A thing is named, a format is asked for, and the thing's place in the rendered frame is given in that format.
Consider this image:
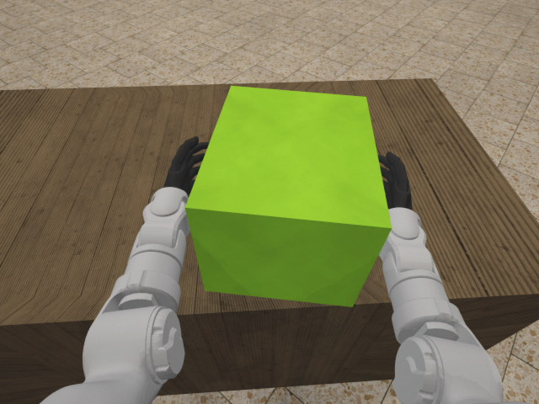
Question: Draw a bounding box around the pedestal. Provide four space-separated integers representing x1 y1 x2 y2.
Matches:
0 78 539 404

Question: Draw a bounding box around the left robot upper arm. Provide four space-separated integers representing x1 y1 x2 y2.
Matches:
40 306 185 404

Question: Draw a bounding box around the carton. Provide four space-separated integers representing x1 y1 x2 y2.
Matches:
185 86 392 307

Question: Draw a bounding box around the right robot hand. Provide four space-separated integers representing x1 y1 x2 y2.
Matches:
378 151 413 210

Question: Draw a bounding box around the robot right forearm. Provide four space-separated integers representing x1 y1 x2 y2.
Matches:
379 207 504 401

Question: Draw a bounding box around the left robot hand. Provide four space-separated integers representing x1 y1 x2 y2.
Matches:
163 136 210 197

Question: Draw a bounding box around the robot left forearm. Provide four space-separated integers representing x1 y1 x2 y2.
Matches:
83 187 190 378

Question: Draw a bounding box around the right robot upper arm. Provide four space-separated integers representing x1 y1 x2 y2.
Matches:
393 334 531 404

